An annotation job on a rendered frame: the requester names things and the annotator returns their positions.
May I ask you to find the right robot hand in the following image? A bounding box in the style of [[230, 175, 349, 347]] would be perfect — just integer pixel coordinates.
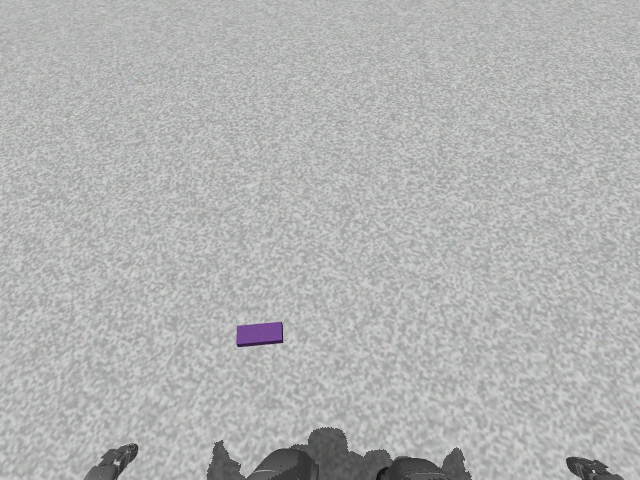
[[566, 457, 624, 480]]

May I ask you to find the small box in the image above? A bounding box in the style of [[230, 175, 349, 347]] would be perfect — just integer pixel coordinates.
[[236, 322, 283, 347]]

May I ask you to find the left robot hand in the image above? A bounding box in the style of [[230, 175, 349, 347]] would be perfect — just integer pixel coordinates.
[[83, 444, 138, 480]]

